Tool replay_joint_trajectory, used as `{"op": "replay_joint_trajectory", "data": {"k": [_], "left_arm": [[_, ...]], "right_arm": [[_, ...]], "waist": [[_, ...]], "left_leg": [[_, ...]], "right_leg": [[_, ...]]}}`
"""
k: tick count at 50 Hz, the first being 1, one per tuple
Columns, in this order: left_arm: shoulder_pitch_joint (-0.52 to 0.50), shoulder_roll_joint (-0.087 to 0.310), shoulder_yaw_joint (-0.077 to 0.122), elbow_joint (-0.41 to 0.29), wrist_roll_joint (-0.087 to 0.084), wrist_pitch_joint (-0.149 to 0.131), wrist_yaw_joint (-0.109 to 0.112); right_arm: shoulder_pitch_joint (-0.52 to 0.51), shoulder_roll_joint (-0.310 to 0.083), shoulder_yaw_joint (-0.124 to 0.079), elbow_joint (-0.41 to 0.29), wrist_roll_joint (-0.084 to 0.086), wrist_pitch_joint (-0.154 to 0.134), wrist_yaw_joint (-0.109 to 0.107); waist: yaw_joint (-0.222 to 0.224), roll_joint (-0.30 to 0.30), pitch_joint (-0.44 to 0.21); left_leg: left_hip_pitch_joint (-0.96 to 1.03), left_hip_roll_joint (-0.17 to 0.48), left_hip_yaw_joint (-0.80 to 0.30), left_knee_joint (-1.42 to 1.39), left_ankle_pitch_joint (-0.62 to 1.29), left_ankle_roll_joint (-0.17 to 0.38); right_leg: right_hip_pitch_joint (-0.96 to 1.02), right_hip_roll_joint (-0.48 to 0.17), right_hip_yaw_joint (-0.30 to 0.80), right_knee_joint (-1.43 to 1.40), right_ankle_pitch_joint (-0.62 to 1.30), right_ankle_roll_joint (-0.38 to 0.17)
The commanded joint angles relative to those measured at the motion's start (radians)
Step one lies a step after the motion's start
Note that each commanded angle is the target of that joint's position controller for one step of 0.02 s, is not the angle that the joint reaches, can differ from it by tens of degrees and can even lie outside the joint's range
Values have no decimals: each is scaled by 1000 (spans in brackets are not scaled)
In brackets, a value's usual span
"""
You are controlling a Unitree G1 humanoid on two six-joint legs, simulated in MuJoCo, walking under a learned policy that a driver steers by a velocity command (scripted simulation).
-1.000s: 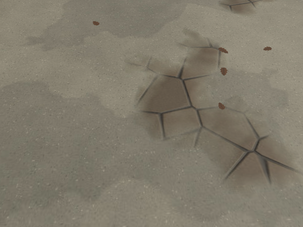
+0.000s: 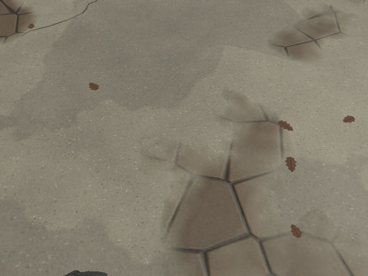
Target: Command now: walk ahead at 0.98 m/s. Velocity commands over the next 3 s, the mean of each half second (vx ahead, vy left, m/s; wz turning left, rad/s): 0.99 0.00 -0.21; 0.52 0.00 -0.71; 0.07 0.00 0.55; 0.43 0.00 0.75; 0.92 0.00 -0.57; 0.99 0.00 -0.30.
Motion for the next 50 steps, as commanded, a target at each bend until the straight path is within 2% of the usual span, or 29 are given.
{"op": "replay_joint_trajectory", "data": {"k": [1, 4, 6, 7, 8, 9, 10, 12, 14, 16, 20, 23, 25, 27, 28, 29, 30, 31, 32, 33, 34, 35, 36, 39, 42, 45, 48, 49, 50], "left_arm": [[-126, 33, -9, -78, -14, -10, -1], [-64, 92, 9, -71, -10, -10, 19], [252, 162, 42, 17, -12, -9, 46], [443, 205, 64, 72, 2, -6, 63], [536, 287, 88, 87, 31, -2, 78], [490, 278, 94, 91, 29, -2, 56], [388, 205, 87, 90, 12, -8, 43], [311, 96, 62, 109, 13, -27, 36], [327, 58, 41, 148, -3, -36, 46], [368, 77, 42, 168, -25, -50, 51], [395, 126, 53, 149, -31, -62, 49], [445, 186, 67, 147, -42, -68, 44], [464, 203, 71, 145, -40, -60, 46], [466, 243, 80, 141, -30, -51, 54], [439, 272, 87, 133, -21, -43, 57], [399, 250, 88, 113, -20, -40, 57], [441, 84, 54, 62, -41, -39, 61], [544, 70, 47, 17, -94, -28, 74], [458, 153, 62, 39, -63, -7, 91], [375, 154, 66, 35, -45, 4, 87], [345, 137, 69, 32, -32, 15, 77], [327, 119, 76, -3, -76, 22, 80], [350, 112, 75, -21, -92, 36, 75], [230, 81, 63, -102, -81, 71, 62], [227, 84, 56, -119, -53, 67, 28], [199, 129, 68, -148, -35, 74, -1], [291, 205, 99, -131, -16, 50, 6], [308, 264, 112, -127, -7, 41, 28], [247, 308, 92, -160, 35, 36, 54]], "right_arm": [[-14, -140, -12, -55, 6, -26, -13], [0, -203, -17, -44, -18, -7, -33], [-41, -248, -31, -42, -45, 24, -52], [-89, -240, -33, -56, -47, 30, -53], [-64, -106, -7, -96, -30, 22, -33], [26, -68, 0, -119, 29, 1, -14], [-118, -140, -10, -149, 19, -3, -26], [-235, -118, -5, -177, -1, 0, -18], [-240, -69, 7, -205, -49, 26, 6], [-314, -59, 15, -247, -66, 39, 20], [-574, -83, 34, -361, -53, 33, 38], [-648, -97, 38, -385, -27, 30, 37], [-672, -136, 28, -404, -26, 32, 20], [-538, -204, 2, -378, -29, 26, -2], [-364, -239, -17, -331, -26, 21, -17], [-178, -289, -36, -292, -44, 15, -39], [-60, -369, -54, -289, -92, 11, -53], [-137, -395, -64, -304, -92, 18, -34], [-222, -276, -48, -328, -73, 25, -25], [-264, -181, -23, -319, -62, 21, -21], [-267, -149, -15, -303, -61, 21, -21], [-361, -154, -24, -312, -5, 11, -23], [-384, -146, -23, -301, -5, 3, -27], [-510, -157, -35, -302, 9, 5, -41], [-557, -234, -60, -314, 17, 19, -61], [-498, -276, -68, -290, 53, 25, -57], [-470, -297, -66, -265, 57, 40, -50], [-415, -262, -49, -251, 29, 41, -44], [-269, -152, -8, -241, -16, 45, -24]], "waist": [[34, 39, 161], [85, 117, 41], [237, 159, -129], [327, 141, -207], [281, -60, -303], [181, -256, -398], [172, -95, -225], [111, 79, -42], [36, 28, 16], [25, 13, 80], [64, 23, 161], [104, -11, 120], [115, -30, 87], [52, -65, -37], [-37, -67, -135], [-119, -63, -219], [-92, 147, -373], [6, 395, -521], [12, 195, -382], [8, 105, -231], [24, 71, -166], [44, 201, -116], [80, 243, -121], [115, 122, 16], [119, 101, -29], [112, 82, -60], [192, 44, -109], [199, -60, -143], [93, -318, -281]], "left_leg": [[-194, 251, -65, -164, 695, 52], [46, 291, -40, 63, 1267, 24], [47, 316, -33, 471, 1350, 25], [-117, 283, -20, 760, 1144, 33], [-457, 157, -22, 1165, 431, 32], [-776, 17, -157, 1413, -148, 21], [-880, 112, -183, 1380, -29, 52], [-829, 181, -173, 1254, 61, 51], [-758, 225, -162, 1155, 59, 15], [-814, 258, -129, 1072, 57, -33], [-728, 233, -47, 655, 320, -96], [-557, 169, -20, 481, 480, -88], [-560, 147, -31, 402, 439, -72], [-396, 98, -46, 367, 297, -50], [-208, 98, -51, 365, 234, -42], [17, 199, -114, 398, 190, -36], [244, 514, -423, 398, 140, -18], [348, 674, -839, 260, 316, 83], [222, 605, -665, 278, 411, 62], [75, 547, -465, 293, 607, 49], [-15, 504, -341, 281, 720, 30], [-70, 426, -222, 260, 840, 29], [-121, 440, -181, 239, 807, 52], [-329, 427, -41, 130, 714, 56], [-369, 359, 125, 146, 710, 33], [-302, 372, 121, 240, 810, 30], [-258, 349, 106, 484, 821, 1], [-335, 276, 123, 699, 569, -48], [-618, 147, 72, 1108, -440, -114]], "right_leg": [[220, 72, -75, -179, 99, -26], [321, 184, -109, -230, -73, -61], [616, 215, -68, -253, -208, -95], [856, 145, -6, -259, -285, -122], [1122, -118, 330, -230, -566, -178], [1276, -276, 892, -449, -721, -288], [1151, -211, 775, -516, -714, -238], [844, -146, 520, -569, -510, -186], [660, -61, 419, -614, -458, -158], [593, -29, 378, -663, -413, -176], [451, 52, 260, -736, -135, -166], [518, 37, 262, -749, 87, -138], [689, 21, 272, -669, 235, -118], [797, 15, 279, -430, 506, -80], [755, 35, 272, -210, 497, -64], [598, 90, 266, 55, 331, -46], [375, 176, 189, 434, -309, -30], [176, 238, 163, 668, -647, -10], [111, 144, 152, 667, -562, -14], [102, 120, 128, 614, -505, 1], [110, 95, 124, 573, -495, 16], [110, 42, 153, 582, -498, 45], [133, 13, 152, 560, -482, 59], [155, -9, 90, 312, -454, 83], [337, 45, 4, 3, -115, 78], [437, 102, -10, -98, -101, 30], [623, 173, -1, -274, -40, -46], [754, 111, 62, -309, 370, -83], [1043, -231, 394, -184, 1039, -267]]}}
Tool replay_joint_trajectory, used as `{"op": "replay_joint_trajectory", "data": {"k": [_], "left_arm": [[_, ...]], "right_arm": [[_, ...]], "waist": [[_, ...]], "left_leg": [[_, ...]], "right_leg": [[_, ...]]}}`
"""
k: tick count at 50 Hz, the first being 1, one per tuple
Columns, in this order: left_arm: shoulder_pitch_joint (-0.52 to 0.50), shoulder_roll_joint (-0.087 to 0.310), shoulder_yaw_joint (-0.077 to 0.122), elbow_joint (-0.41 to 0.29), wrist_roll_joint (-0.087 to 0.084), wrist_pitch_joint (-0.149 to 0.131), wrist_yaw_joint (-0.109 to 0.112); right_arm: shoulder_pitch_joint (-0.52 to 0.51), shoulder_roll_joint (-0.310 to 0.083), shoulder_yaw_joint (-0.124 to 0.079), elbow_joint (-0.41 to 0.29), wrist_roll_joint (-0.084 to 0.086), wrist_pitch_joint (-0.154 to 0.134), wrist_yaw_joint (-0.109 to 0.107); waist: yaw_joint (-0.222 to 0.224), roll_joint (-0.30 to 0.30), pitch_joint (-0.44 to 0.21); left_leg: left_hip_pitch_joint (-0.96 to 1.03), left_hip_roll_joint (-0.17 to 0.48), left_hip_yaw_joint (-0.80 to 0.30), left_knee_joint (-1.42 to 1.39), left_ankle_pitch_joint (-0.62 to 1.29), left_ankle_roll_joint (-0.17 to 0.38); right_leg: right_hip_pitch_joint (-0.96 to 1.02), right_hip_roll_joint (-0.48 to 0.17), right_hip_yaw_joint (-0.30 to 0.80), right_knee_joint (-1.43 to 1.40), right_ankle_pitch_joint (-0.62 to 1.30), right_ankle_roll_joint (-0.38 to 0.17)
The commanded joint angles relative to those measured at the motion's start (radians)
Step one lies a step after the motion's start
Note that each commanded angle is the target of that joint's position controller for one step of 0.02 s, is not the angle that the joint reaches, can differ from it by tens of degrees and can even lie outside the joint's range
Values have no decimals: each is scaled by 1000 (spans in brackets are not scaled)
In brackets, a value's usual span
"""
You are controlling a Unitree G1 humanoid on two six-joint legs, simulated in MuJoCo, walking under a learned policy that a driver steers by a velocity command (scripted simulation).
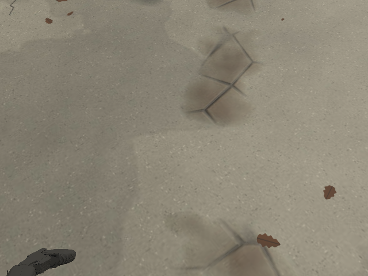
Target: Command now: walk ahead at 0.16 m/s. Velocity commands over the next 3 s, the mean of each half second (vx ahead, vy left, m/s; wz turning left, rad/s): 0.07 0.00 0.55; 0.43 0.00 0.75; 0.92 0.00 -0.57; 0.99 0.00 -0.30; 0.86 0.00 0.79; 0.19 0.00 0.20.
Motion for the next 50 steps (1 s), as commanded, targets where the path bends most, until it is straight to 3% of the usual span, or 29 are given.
{"op": "replay_joint_trajectory", "data": {"k": [1, 2, 3, 4, 5, 8, 12, 15, 18, 20, 21, 22, 23, 24, 25, 26, 27, 28, 30, 31, 33, 34, 41, 42, 44, 46, 48, 49, 50], "left_arm": [[237, 98, 1, -31, 52, -18, 29], [206, 101, 6, -28, 23, -18, 18], [157, 114, 7, -5, -7, -20, 13], [116, 102, 4, 1, -13, -17, 20], [76, 104, 5, 5, -5, -12, 29], [19, 99, 11, -2, 19, -5, 63], [2, 83, 19, 14, 13, 8, 105], [-7, 95, 29, 27, 9, 21, 115], [-4, 112, 42, 49, -9, 30, 107], [-29, 113, 46, 60, -37, 37, 97], [-19, 89, 44, 75, -52, 42, 91], [31, 57, 42, 100, -50, 51, 84], [26, 24, 36, 61, -8, 56, 83], [-110, 29, 35, 2, 6, 45, 89], [-134, 54, 43, -4, -15, 41, 93], [-114, 72, 51, 10, -21, 35, 101], [-87, 94, 60, 36, -9, 33, 113], [-67, 96, 63, 42, 0, 31, 116], [-56, 69, 58, 44, -3, 22, 107], [-43, 57, 53, 47, -9, 13, 96], [-84, 54, 50, 35, -29, -8, 72], [-111, 61, 51, 25, -35, -20, 64], [-165, 46, 41, -3, -46, -99, 26], [-122, 47, 21, 17, 34, -39, 11], [-85, 45, 12, 6, 20, -15, 11], [-18, 54, 10, 15, 10, -26, 20], [164, 100, 23, 61, 27, -46, 33], [338, 177, 38, 93, 50, -56, 43], [370, 289, 69, 113, 43, -49, 31]], "right_arm": [[157, -76, 22, -1, 7, -2, 33], [67, -155, -4, -21, 38, 15, 39], [-3, -145, -6, -48, 30, 29, 33], [-31, -130, -7, -44, 15, 48, 16], [-3, -134, -15, -35, 9, 71, 7], [64, -96, -25, -31, 3, 112, -11], [-3, -45, -20, -83, -8, 127, -12], [-25, -39, -20, -111, -13, 126, 4], [-12, -59, -32, -130, -14, 131, 24], [49, -61, -43, -121, -15, 139, 33], [97, -75, -55, -103, -20, 141, 30], [140, -125, -74, -96, -29, 138, 19], [146, -258, -99, -128, -40, 128, 4], [142, -276, -96, -154, -77, 92, 18], [90, -265, -98, -162, -76, 62, 26], [32, -248, -97, -175, -45, 50, 20], [-22, -196, -82, -189, -18, 55, 10], [-49, -163, -72, -203, -7, 61, 1], [-18, -129, -62, -218, -12, 71, -15], [28, -125, -64, -213, -4, 70, -20], [82, -144, -68, -213, 8, 60, -21], [89, -158, -70, -215, 5, 56, -22], [96, -164, -64, -253, 9, 43, -15], [121, -214, -80, -241, -74, 66, 34], [103, -157, -62, -255, -63, 69, 65], [97, -132, -48, -251, -54, 54, 64], [64, -96, -30, -258, -56, 36, 46], [25, -28, -8, -280, -57, 20, 40], [25, -25, -3, -331, -44, 9, 38]], "waist": [[123, -206, -610], [136, -103, -502], [109, -46, -372], [87, -9, -294], [51, -25, -246], [15, -68, -237], [34, -82, -233], [41, -102, -239], [32, -127, -237], [-9, -120, -233], [-26, -80, -214], [-26, 62, -143], [29, 363, -60], [-21, 279, -137], [5, 191, -131], [42, 158, -118], [66, 122, -127], [81, 132, -148], [75, 120, -210], [64, 100, -253], [30, 135, -221], [21, 165, -190], [-7, 191, -113], [-40, 232, -124], [-23, 219, -106], [16, 191, -112], [113, 91, -151], [192, -115, -205], [157, -328, -169]], "left_leg": [[-359, -60, -412, 607, -243, -5], [-403, -35, -410, 596, -206, -15], [-460, -1, -376, 526, -158, -22], [-469, 23, -349, 496, -107, -35], [-412, 29, -324, 490, -60, -51], [-371, 24, -273, 507, 39, -84], [-401, 58, -244, 361, 143, -81], [-345, 53, -199, 227, 174, -59], [-287, 38, -159, 105, 156, -12], [-198, 12, -122, -57, 218, 36], [-142, -19, -129, -163, 265, 78], [-85, 25, -272, -310, 439, 136], [3, 258, -696, -353, 786, 268], [-57, 306, -848, -427, 708, 389], [-48, 264, -779, -456, 558, 347], [-49, 214, -711, -458, 501, 283], [-56, 185, -652, -431, 500, 232], [-79, 162, -619, -410, 539, 212], [-38, 129, -600, -381, 612, 201], [1, 110, -612, -404, 422, 201], [34, 115, -714, -496, -9, 219], [38, 124, -754, -522, -71, 225], [-76, 61, -777, -472, 12, 234], [-87, -8, -765, -467, -27, 221], [-122, 4, -749, -460, 8, 222], [-172, 30, -758, -456, 33, 216], [-288, -8, -694, -285, 134, 182], [-396, -108, -534, 68, 231, 145], [-705, -228, -394, 266, 42, 100]], "right_leg": [[775, -478, 526, -13, 1068, -348], [670, -423, 424, -70, 821, -306], [567, -377, 360, -121, 581, -247], [464, -354, 327, -164, 417, -208], [341, -331, 272, -210, 341, -192], [229, -321, 157, -292, 176, -186], [259, -325, 48, -329, -42, -156], [278, -344, -16, -326, -73, -139], [319, -377, -46, -297, -85, -108], [317, -373, -84, -227, -126, -52], [283, -332, -117, -136, -203, 0], [157, -249, -182, 58, -327, 80], [-195, -90, -203, 411, -672, 187], [-273, -6, 39, 583, -694, 185], [-307, -8, 104, 615, -594, 157], [-312, -21, 132, 594, -478, 138], [-295, -38, 144, 579, -405, 137], [-255, -30, 148, 572, -356, 140], [-221, 0, 155, 561, -286, 146], [-217, 3, 162, 501, -244, 144], [-246, 11, 176, 337, -202, 147], [-254, 18, 183, 263, -195, 152], [-57, 58, 168, -26, -200, 170], [-23, 69, 91, 40, -258, 180], [43, 35, 62, -8, -245, 169], [202, 3, 44, -94, -190, 129], [461, -27, 93, -132, -282, 71], [608, -192, 353, -232, -546, 22], [709, -338, 855, -411, -820, -83]]}}
Over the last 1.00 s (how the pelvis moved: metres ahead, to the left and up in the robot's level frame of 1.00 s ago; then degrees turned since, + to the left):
0.84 -0.05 -0.02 -29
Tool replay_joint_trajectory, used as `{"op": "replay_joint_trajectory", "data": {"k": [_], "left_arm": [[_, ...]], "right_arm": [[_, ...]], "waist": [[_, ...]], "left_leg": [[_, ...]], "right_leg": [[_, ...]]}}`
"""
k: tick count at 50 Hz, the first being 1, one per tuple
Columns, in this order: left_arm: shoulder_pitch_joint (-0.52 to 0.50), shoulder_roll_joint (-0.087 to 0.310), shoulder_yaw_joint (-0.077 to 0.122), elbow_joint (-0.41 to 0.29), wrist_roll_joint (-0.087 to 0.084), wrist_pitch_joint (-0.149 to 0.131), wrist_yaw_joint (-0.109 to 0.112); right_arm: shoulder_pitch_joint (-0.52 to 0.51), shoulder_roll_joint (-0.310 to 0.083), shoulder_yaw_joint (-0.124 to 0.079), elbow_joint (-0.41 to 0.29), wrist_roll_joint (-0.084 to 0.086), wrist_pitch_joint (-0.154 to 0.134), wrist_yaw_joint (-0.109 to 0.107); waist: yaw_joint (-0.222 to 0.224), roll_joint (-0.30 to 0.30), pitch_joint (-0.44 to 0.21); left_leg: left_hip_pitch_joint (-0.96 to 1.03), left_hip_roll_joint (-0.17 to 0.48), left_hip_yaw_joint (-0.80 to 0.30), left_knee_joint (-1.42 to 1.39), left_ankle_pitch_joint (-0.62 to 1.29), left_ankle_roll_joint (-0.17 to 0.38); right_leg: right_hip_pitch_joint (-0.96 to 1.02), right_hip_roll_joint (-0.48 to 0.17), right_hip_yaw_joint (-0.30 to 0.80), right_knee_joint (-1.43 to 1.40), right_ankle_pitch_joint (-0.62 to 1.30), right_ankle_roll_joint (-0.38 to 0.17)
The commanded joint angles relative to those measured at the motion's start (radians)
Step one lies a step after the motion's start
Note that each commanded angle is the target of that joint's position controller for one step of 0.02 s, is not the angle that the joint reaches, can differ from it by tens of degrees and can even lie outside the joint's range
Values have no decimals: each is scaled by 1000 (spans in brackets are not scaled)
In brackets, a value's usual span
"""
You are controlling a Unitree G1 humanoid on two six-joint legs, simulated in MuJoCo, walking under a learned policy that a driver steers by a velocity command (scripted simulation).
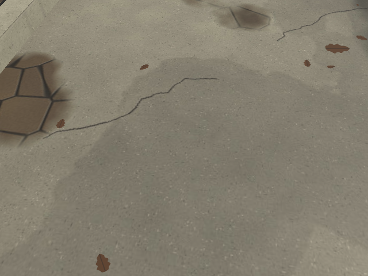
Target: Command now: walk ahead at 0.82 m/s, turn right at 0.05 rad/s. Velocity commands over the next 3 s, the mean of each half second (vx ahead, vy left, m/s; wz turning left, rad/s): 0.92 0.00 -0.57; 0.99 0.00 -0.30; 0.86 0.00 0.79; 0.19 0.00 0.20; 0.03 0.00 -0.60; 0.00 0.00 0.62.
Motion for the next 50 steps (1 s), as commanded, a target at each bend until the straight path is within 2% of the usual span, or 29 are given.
{"op": "replay_joint_trajectory", "data": {"k": [1, 2, 3, 5, 13, 15, 17, 18, 19, 20, 21, 22, 23, 25, 28, 30, 33, 34, 35, 36, 38, 39, 40, 41, 42, 43, 44, 47, 50], "left_arm": [[216, 223, 65, 9, -13, -3, -12], [199, 173, 50, -5, -31, -3, -21], [214, 151, 43, 0, -29, -8, -25], [266, 131, 33, 35, -36, -20, -14], [366, 145, 47, 103, -49, -12, 6], [344, 160, 50, 107, -55, -13, 8], [299, 208, 60, 100, -63, -22, 4], [260, 206, 61, 82, -66, -33, -4], [272, 82, 32, 48, -76, -45, -1], [295, 52, 14, 2, -91, -29, 4], [228, 95, 19, 13, -64, -8, 8], [187, 97, 19, 17, -41, 3, -3], [162, 80, 17, 18, -30, 13, -16], [125, 45, 9, -5, -15, 43, -39], [15, 23, -5, -68, -16, 68, -62], [-53, 28, -14, -118, -19, 67, -74], [-166, 38, -31, -161, -22, 62, -96], [-206, 24, -41, -168, -15, 55, -100], [-182, 17, -44, -145, -25, 54, -95], [-152, 25, -45, -146, -16, 48, -87], [60, 110, -16, -80, 4, 42, -55], [280, 163, 12, -6, 4, 44, -34], [357, 257, 43, 22, 19, 47, -11], [303, 339, 55, -23, 36, 31, -4], [304, 291, 60, -30, 12, 33, 4], [242, 250, 48, 6, 11, 20, 15], [184, 178, 32, 16, 8, 5, 11], [140, 73, 1, 39, -15, -34, 8], [173, 60, 0, 76, -36, -69, -5]], "right_arm": [[-112, -93, 2, -121, -23, -39, -12], [-148, -115, -2, -113, -39, -44, -5], [-160, -117, 0, -110, -49, -51, 3], [-201, -87, 15, -127, -62, -49, 18], [-432, -17, 69, -210, -23, -49, 37], [-377, -40, 60, -196, -15, -54, 22], [-135, -111, 26, -120, -19, -58, -10], [46, -163, 1, -79, -26, -60, -35], [223, -246, -28, -58, -57, -61, -55], [172, -262, -29, -58, -56, -50, -50], [51, -172, -17, -66, -46, -43, -49], [19, -104, -1, -59, -40, -44, -45], [17, -75, 7, -39, -42, -48, -42], [30, -54, 15, 5, -28, -66, -39], [50, -27, 19, 54, -2, -92, -23], [12, -35, 18, 66, -3, -104, -22], [11, -66, 12, 94, -5, -112, -27], [71, -70, 15, 116, -3, -113, -27], [110, -87, 15, 130, -5, -117, -29], [133, -149, 9, 141, -6, -116, -30], [113, -237, -7, 160, -8, -82, -41], [65, -240, -5, 151, -8, -64, -47], [104, -153, 12, 144, -13, -58, -38], [277, -7, 47, 96, 42, -67, -22], [90, -130, 22, 67, 46, -75, -31], [46, -113, 22, 56, 50, -76, -28], [60, -87, 30, 81, 37, -68, -21], [141, -25, 33, 155, 7, -2, 11], [4, 6, 32, 117, 10, 19, 26]], "waist": [[82, -176, 81], [77, -101, 88], [74, -78, 73], [69, -122, 108], [109, -167, 140], [64, -165, 101], [-67, -109, -47], [-164, -86, -141], [-205, 98, -298], [-133, 266, -360], [-102, 150, -162], [-89, 61, -56], [-70, 26, 18], [-29, 81, 106], [-3, 69, 156], [33, 74, 179], [32, 13, 225], [8, -19, 232], [1, 0, 164], [41, 41, 173], [180, 86, 55], [293, 74, -52], [266, -37, -149], [105, -284, -363], [201, -74, -358], [130, -74, -120], [71, -7, 11], [-23, -41, 95], [-19, -76, 181]], "left_leg": [[-702, 50, 128, 467, 0, 10], [-697, 94, 147, 487, 83, -5], [-661, 118, 157, 475, 122, -22], [-608, 148, 175, 399, 144, -57], [-340, 75, 302, -15, 275, -107], [-151, 53, 294, -88, 305, -86], [209, 35, 289, -131, 269, -47], [468, 132, 215, -114, 205, -20], [703, 421, -115, -192, -241, 28], [663, 597, -549, -379, -501, 74], [497, 545, -478, -387, -468, 79], [384, 506, -318, -384, -317, 78], [289, 471, -198, -415, -156, 73], [174, 431, -33, -470, -19, 56], [158, 411, 158, -519, 213, 30], [113, 376, 308, -548, 373, 9], [57, 314, 489, -601, 571, -21], [54, 305, 508, -610, 727, -19], [82, 302, 506, -594, 1037, -11], [124, 348, 498, -514, 1298, -4], [196, 393, 471, -201, 1507, 28], [118, 373, 467, 71, 1406, 38], [-95, 265, 431, 511, 644, 28], [-415, 106, 237, 917, -123, 7], [-490, 109, 128, 932, 24, 25], [-540, 154, 164, 867, 113, 19], [-499, 212, 178, 764, 160, 17], [-346, 265, 172, 659, 207, -2], [-452, 275, 213, 555, 316, -10]], "right_leg": [[498, -400, 827, -323, -597, -195], [466, -347, 711, -285, -509, -192], [435, -297, 623, -284, -429, -185], [358, -228, 540, -340, -315, -191], [206, -158, 411, -350, 287, -205], [174, -169, 397, -283, 511, -170], [109, -125, 334, 11, 797, -115], [-52, -77, 320, 256, 667, -93], [-244, 8, 232, 594, 139, -84], [-377, 26, 146, 790, -221, -84], [-450, -53, 120, 840, -117, -89], [-455, -94, 100, 820, -66, -87], [-440, -122, 91, 796, -51, -80], [-445, -163, 86, 769, -50, -62], [-528, -189, 66, 760, 29, -56], [-515, -188, 47, 680, 128, -57], [-364, -152, -80, 416, 263, -87], [-282, -108, -122, 326, 277, -110], [-142, -34, -152, 313, 293, -129], [-104, -10, -153, 282, 230, -144], [129, 49, -114, 203, 63, -176], [394, 39, -67, 97, 75, -193], [639, -127, 123, 123, -87, -197], [891, -499, 663, 28, -118, -265], [776, -449, 696, -146, -193, -224], [584, -427, 548, -192, -165, -207], [399, -388, 430, -229, -100, -178], [151, -283, 163, -337, -36, -94], [139, -242, -33, -405, 208, -34]]}}
Over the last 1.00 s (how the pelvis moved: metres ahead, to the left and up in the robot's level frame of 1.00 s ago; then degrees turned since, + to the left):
0.17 0.12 0.02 42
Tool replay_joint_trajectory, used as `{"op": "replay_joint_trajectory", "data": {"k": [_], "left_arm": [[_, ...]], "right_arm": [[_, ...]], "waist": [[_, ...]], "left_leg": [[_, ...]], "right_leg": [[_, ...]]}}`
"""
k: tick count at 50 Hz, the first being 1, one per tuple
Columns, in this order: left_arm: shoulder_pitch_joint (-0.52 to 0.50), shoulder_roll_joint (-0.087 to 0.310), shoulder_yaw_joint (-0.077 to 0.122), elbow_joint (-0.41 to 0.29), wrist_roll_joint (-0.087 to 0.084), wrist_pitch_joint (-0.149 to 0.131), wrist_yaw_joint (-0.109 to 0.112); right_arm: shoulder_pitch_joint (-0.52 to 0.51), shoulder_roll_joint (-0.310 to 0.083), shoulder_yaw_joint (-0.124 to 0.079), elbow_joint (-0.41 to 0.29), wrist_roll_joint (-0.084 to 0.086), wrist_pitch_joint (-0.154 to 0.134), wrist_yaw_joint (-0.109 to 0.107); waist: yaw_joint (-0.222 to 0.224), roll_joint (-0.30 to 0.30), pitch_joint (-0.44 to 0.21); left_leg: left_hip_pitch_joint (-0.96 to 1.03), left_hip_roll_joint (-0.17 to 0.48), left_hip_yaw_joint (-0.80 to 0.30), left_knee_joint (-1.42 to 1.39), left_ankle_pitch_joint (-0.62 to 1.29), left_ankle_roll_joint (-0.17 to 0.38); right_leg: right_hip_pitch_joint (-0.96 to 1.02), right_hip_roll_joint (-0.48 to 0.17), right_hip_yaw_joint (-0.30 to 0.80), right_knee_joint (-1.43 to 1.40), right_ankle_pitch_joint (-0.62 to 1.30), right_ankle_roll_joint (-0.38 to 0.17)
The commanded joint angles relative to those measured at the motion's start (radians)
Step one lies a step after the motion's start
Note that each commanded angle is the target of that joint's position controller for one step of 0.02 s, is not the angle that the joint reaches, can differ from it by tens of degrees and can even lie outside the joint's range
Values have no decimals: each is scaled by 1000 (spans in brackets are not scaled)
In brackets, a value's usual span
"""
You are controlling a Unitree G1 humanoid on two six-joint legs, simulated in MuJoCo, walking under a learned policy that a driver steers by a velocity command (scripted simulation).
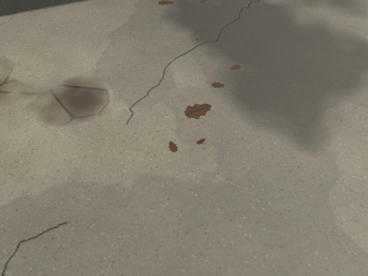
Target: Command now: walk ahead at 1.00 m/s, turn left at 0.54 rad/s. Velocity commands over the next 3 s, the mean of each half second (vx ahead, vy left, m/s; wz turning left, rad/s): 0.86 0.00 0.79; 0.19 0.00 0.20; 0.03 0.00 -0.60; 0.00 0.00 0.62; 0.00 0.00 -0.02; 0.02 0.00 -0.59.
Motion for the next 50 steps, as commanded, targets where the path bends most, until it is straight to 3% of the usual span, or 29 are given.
{"op": "replay_joint_trajectory", "data": {"k": [1, 2, 7, 9, 11, 12, 13, 14, 15, 17, 19, 21, 22, 23, 25, 28, 30, 31, 32, 33, 35, 36, 38, 41, 43, 47, 48, 49, 50], "left_arm": [[-46, 60, 17, -41, -12, -46, -4], [-28, 69, 15, -39, -12, -54, -5], [20, 115, 12, -15, -19, -50, 35], [-14, 190, 30, -32, -13, -29, 64], [-128, 240, 49, -75, 3, 10, 74], [-185, 235, 54, -81, 3, 27, 63], [-242, 73, 12, -109, 17, 14, 29], [-88, 8, -17, -217, 3, -9, 25], [-101, 53, -30, -247, 11, -39, 21], [-182, 120, -19, -232, 18, -49, 22], [-160, 113, -28, -229, 37, 2, 30], [-200, 93, -37, -256, 31, 33, 30], [-353, 94, -16, -317, -25, -15, 40], [-407, 53, -28, -349, -23, -29, 43], [-434, 25, -27, -366, -24, -34, 48], [-410, 66, 7, -382, -52, -30, 46], [-177, 106, 38, -330, -34, -28, 56], [-33, 118, 35, -294, -18, -17, 61], [-11, 142, 24, -307, 34, -8, 53], [-85, 184, 44, -287, 8, -7, 38], [-256, 58, 15, -340, -1, 16, 46], [-272, 49, -6, -325, -3, 28, 41], [-276, 77, 4, -280, -26, 38, 23], [-196, 162, 53, -246, -34, 62, 26], [-190, 181, 67, -255, -40, 74, 28], [-169, 171, 78, -263, -69, 101, 44], [-129, 138, 70, -258, -68, 102, 44], [-135, 94, 62, -294, -81, 94, 45], [-110, 169, 87, -286, -64, 86, 48]], "right_arm": [[-34, -47, -18, -34, 7, 19, 14], [-81, -22, -9, -68, 9, 12, 19], [-196, -41, 4, -107, 1, -10, 45], [-62, -94, -11, -73, 3, -1, 41], [295, -190, -56, 26, 1, 14, 20], [460, -237, -88, 70, 9, 15, -1], [350, -247, -99, 77, 30, 24, -17], [217, -330, -105, 21, -8, 26, -15], [178, -305, -110, -23, -16, 26, -24], [104, -189, -82, -13, -14, 10, -35], [70, -198, -75, -25, 0, -25, -41], [55, -219, -77, -33, 5, -44, -34], [11, -112, -56, -82, 59, -70, -41], [1, -149, -65, -76, 72, -66, -51], [59, -217, -95, -56, 66, -25, -76], [92, -155, -91, -51, 51, 12, -92], [-35, -126, -85, -120, 47, 12, -90], [12, -10, -50, -149, 5, 20, -85], [180, -11, -37, -175, -5, 16, -74], [315, -105, -47, -165, 24, 17, -51], [89, -167, -55, -156, 29, 48, -59], [17, -146, -51, -177, 17, 59, -71], [-24, -74, -25, -209, -14, 44, -68], [-88, -34, -8, -228, -4, 11, -75], [-79, -75, -17, -214, 16, 23, -73], [-120, -133, -46, -225, 11, 39, -65], [-85, -178, -59, -231, -5, 41, -72], [-84, -241, -74, -227, -51, 42, -66], [-150, -198, -67, -240, -68, 30, -65]], "waist": [[-14, -66, 91], [-13, -118, 98], [-20, -74, 69], [-111, -140, -35], [-296, -161, -179], [-381, -78, -209], [-273, 202, -51], [-65, 261, -178], [-90, 136, -250], [0, -159, 11], [64, -179, 61], [69, -162, 46], [30, -167, 37], [24, -131, 15], [-33, -58, -98], [-29, 68, -135], [111, 95, -249], [120, -41, -404], [38, -251, -531], [-36, -320, -574], [14, -89, -360], [-5, -33, -248], [-50, -44, -104], [-16, -150, -179], [-28, -185, -230], [-49, -174, -140], [-53, -102, -156], [-41, 183, -169], [-12, 183, -136]], "left_leg": [[-86, 10, 35, -80, 142, 5], [-85, 12, 65, -158, 203, 10], [38, -112, 253, -502, 352, 77], [206, -179, 274, -522, 286, 101], [550, -215, 215, -500, 126, 155], [730, -184, 118, -594, 68, 222], [751, -142, -9, -592, 113, 242], [925, 22, -511, -691, 112, 435], [949, 136, -814, -971, -289, 476], [594, 91, -673, -1042, -87, 349], [364, 23, -470, -989, 438, 319], [226, -79, -304, -975, 717, 268], [196, -140, -329, -958, 616, 231], [207, -185, -283, -921, 599, 189], [273, -242, -261, -853, 551, 79], [280, -265, -329, -705, 389, -16], [232, -311, -282, -407, 303, -85], [92, -355, -198, -110, -434, -96], [32, -358, -206, 157, -650, -121], [-51, -271, -239, 381, -550, -145], [-106, -176, -131, 344, -349, -157], [-39, -176, -102, 261, -309, -154], [90, -146, -29, -85, -304, -136], [233, -194, 8, -410, -279, -138], [289, -204, -37, -503, -198, -125], [525, -166, -58, -806, -21, -50], [646, -10, -166, -865, -57, 17], [609, 237, -413, -953, -83, 150], [502, 297, -455, -978, -4, 200]], "right_leg": [[-69, -184, 40, -317, 334, 71], [-77, -197, -1, -315, 469, 71], [110, -207, -130, -263, 1084, 106], [194, -253, -123, -82, 1408, 115], [113, -287, -82, 356, 1487, 97], [-29, -223, -84, 787, 1131, 84], [-375, 0, -36, 1187, -53, 82], [-707, 28, 153, 1395, -229, 125], [-797, -9, 282, 1331, -179, 105], [-708, -104, 279, 1085, -63, 110], [-554, -146, 257, 945, -86, 157], [-410, -149, 195, 719, -56, 185], [-405, -90, 242, 582, 1, 190], [-377, -52, 221, 410, 77, 190], [-256, 57, 182, 149, 294, 185], [-92, 100, 213, 20, 466, 177], [192, -7, 270, -80, 676, 130], [457, -277, 478, 81, 958, 40], [532, -505, 805, 134, 1368, -112], [512, -627, 1019, 120, 1039, -298], [221, -401, 823, -26, 331, -221], [23, -308, 724, -70, 277, -165], [-203, -169, 565, -98, 419, -87], [-156, -144, 554, -90, 705, -117], [-126, -178, 632, -99, 494, -122], [-352, -112, 682, -116, -95, -19], [-477, -58, 623, 14, -284, 39], [-604, 71, 379, 296, -320, 83], [-598, 7, 340, 529, -268, 127]]}}
Over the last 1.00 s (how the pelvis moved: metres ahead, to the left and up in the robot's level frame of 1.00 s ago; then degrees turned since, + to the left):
0.75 -0.26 0.00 -28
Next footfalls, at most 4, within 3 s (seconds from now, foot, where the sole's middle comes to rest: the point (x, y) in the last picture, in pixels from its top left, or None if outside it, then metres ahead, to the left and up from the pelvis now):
0.24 left None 0.43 0.07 -0.77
0.62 right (172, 198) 0.81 0.09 -0.77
0.94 left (133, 236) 0.65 0.23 -0.77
1.38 right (200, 208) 0.76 -0.02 -0.77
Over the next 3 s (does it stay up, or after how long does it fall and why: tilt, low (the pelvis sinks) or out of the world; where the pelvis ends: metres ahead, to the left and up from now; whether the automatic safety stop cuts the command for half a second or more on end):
stays up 0.77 0.16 0.00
